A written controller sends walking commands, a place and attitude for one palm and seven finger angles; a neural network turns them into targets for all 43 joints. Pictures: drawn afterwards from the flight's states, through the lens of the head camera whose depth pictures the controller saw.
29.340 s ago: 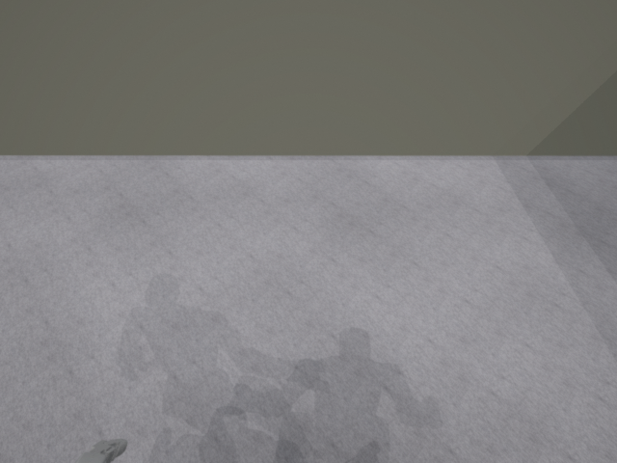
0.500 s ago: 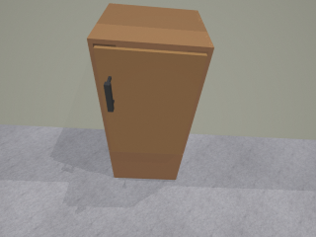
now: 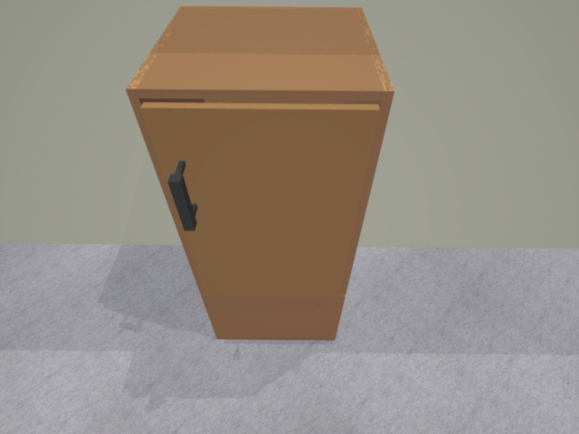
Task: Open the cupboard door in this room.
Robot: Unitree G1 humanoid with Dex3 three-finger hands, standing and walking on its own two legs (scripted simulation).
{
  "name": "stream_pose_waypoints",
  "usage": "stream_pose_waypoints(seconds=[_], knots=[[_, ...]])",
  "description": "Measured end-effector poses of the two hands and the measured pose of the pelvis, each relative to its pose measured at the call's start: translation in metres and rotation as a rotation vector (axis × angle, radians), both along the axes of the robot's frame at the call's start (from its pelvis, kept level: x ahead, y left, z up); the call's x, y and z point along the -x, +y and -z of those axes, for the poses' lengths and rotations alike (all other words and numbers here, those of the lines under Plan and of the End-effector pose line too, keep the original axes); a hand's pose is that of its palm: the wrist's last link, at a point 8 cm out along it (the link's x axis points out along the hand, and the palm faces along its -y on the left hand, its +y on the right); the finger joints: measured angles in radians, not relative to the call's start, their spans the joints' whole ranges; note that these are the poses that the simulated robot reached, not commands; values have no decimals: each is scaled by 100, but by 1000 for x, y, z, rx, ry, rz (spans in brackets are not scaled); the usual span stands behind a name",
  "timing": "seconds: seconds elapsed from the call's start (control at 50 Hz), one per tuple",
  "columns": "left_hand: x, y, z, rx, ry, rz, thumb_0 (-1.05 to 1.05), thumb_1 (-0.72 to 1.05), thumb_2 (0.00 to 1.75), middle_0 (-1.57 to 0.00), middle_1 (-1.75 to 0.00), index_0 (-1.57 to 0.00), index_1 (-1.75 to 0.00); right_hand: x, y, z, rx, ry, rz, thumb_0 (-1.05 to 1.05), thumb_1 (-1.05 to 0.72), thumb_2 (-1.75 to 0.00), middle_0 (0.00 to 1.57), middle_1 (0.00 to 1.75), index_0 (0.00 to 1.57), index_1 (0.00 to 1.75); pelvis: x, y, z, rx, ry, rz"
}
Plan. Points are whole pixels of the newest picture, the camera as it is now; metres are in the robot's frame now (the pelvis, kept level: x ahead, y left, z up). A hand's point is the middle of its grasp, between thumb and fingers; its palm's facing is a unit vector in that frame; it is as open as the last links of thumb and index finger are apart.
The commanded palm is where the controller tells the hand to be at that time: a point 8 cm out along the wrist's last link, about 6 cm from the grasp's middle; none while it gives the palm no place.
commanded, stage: come to a stop and stand still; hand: left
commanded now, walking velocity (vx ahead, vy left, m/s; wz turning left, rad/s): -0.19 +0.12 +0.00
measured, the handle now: (185, 196) +0.52 +0.21 +0.01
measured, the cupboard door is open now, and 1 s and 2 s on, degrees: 0 0 0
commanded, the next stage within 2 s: look again from close up in 1.36 s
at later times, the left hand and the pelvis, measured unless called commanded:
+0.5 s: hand out of the picture -0.05 +0.22 -0.15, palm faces +0.10 -0.98 -0.19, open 7.3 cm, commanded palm none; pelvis -0.07 +0.03 +0.02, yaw +1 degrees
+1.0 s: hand out of the picture -0.05 +0.15 -0.17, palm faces +0.01 -0.98 -0.18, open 7.3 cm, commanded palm none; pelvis -0.05 -0.01 +0.00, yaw -1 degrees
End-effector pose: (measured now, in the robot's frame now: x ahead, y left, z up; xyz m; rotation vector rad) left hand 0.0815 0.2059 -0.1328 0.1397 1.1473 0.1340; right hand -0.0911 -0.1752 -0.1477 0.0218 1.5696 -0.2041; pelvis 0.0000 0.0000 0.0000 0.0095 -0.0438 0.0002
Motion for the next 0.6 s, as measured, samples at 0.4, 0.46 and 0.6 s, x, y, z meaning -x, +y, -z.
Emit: stream_pose_waypoints(seconds=[0.4, 0.46, 0.6], knots=[[115, 62, 4, -19, 119, -76, 1, 92, 90, -20, -30, -20, -30, -45, -37, -25, 157, -300, -130, 0, -92, -90, 19, 30, 20, 30, 69, 28, -6, 12, 2, -2], [132, 67, -6, -6, 122, -85, 1, 92, 90, -20, -30, -20, -30, -17, -27, -29, 135, -224, -140, 1, -91, -90, 20, 30, 20, 30, 73, 32, -16, 29, 14, -11], [174, 59, -9, -7, 256, -53, 1, 91, 90, -20, -30, -20, -30, 16, -21, -26, 107, -171, -86, 1, -91, -90, 20, 30, 20, 30, 77, 26, -19, 12, 43, 11]])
